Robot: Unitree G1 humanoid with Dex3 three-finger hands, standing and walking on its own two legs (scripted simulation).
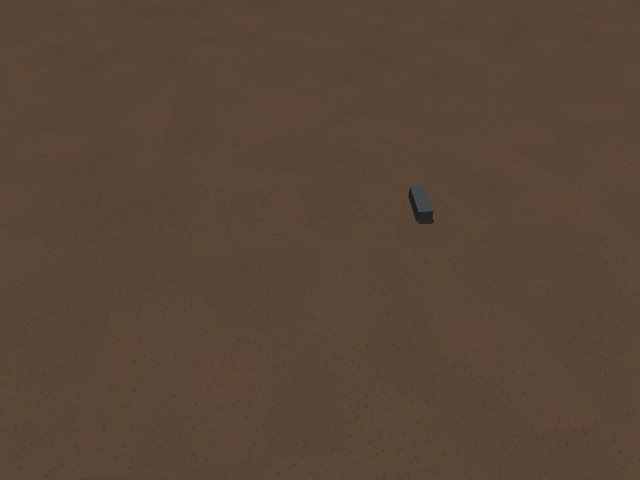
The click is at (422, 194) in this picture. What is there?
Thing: lying carton
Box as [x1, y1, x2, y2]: [408, 186, 433, 221]
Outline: 410,187 408,196 416,221 430,220 433,210 424,186
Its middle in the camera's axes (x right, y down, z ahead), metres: +0.44 -0.17 +1.75
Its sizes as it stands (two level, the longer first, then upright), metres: 0.164 0.066 0.058
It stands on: the floor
